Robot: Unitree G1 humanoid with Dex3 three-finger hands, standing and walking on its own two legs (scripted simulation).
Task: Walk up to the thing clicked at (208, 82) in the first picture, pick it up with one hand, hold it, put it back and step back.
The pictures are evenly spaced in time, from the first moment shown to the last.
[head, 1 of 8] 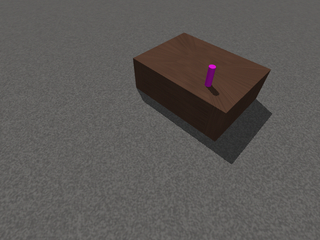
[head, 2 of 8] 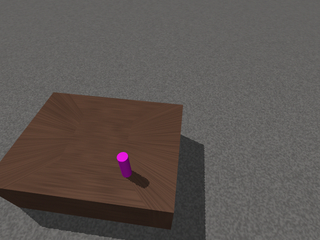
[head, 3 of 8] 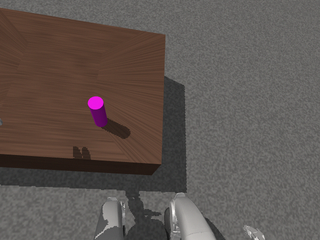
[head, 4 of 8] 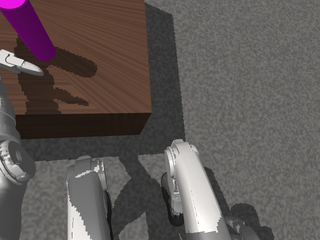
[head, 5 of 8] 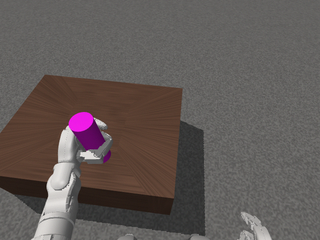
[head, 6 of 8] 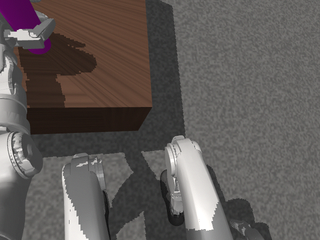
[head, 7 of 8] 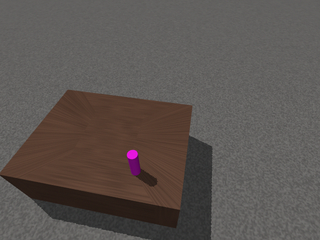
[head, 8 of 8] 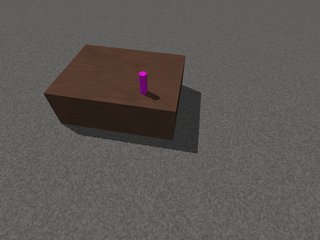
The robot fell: no
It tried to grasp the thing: yes
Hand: left
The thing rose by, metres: 0.39
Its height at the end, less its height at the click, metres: +0.00
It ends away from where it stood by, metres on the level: 0.01
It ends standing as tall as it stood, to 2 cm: yes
